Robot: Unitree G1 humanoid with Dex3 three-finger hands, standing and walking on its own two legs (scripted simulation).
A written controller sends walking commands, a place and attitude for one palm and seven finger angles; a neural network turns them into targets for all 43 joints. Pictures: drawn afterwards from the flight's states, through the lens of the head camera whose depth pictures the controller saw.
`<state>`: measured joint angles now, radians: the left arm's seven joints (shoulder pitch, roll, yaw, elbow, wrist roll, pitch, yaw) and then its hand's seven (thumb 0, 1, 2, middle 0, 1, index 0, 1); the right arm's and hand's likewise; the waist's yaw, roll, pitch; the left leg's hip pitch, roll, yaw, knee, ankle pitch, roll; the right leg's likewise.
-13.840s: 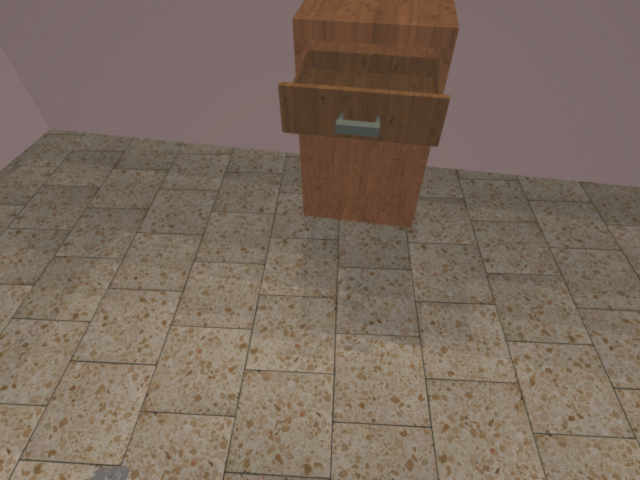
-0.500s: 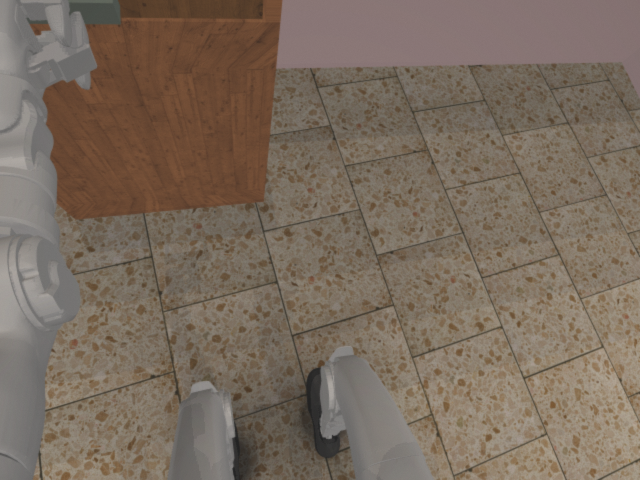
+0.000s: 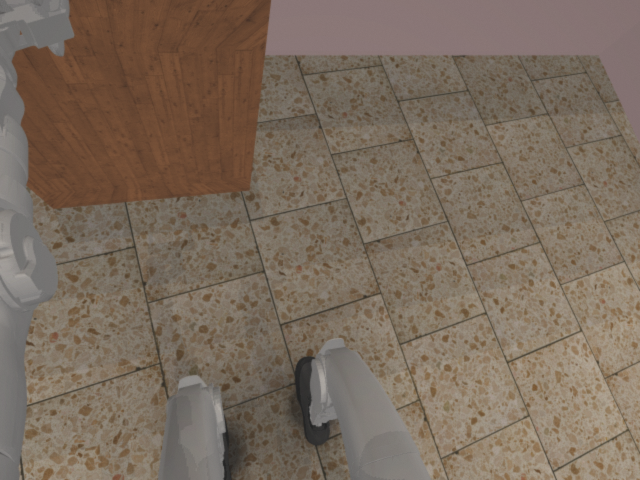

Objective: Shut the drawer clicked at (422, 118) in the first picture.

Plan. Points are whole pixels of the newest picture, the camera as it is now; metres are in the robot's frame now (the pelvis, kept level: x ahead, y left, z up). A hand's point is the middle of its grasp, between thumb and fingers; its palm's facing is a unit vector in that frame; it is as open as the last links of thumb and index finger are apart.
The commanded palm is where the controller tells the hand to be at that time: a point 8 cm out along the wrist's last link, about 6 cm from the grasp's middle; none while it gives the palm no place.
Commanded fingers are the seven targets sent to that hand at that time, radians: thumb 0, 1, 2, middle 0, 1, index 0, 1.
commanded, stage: pull the fist back off the drawer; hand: left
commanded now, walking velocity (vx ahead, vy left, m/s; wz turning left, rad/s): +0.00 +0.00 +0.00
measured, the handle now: out of the picture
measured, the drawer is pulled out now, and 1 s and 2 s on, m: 0.00 0.00 0.00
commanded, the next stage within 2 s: draw the hand back to the body in 0.62 s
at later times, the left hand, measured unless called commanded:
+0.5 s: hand (68, 17) +0.60 +0.16 +0.07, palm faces +0.02 -1.00 -0.05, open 3.3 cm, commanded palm +0.58 +0.18 +0.07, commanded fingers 0.00 0.90 0.90 -1.40 -1.60 -1.40 -1.60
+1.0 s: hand (20, 43) +0.53 +0.18 +0.11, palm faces +0.03 -1.00 -0.05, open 3.2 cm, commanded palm +0.48 +0.22 +0.13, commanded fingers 0.00 0.90 0.90 -1.40 -1.60 -1.40 -1.60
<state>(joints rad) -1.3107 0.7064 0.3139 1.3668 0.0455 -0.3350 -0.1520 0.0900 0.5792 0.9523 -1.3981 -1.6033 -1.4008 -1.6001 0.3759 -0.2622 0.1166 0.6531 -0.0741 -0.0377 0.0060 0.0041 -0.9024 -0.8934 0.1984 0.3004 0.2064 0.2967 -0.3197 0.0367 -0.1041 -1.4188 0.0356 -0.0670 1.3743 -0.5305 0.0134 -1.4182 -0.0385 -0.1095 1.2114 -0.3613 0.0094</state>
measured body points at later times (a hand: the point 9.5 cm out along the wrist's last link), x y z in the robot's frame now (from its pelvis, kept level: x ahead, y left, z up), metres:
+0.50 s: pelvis +0.01 +0.00 +0.01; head +0.21 +0.03 +0.41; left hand +0.59 +0.21 +0.07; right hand -0.01 -0.25 -0.09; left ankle +0.04 +0.11 -0.60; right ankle +0.10 -0.14 -0.60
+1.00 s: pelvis +0.07 +0.00 +0.07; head +0.21 +0.00 +0.50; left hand +0.52 +0.23 +0.12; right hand +0.11 -0.26 -0.05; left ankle +0.04 +0.11 -0.60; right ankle +0.10 -0.14 -0.60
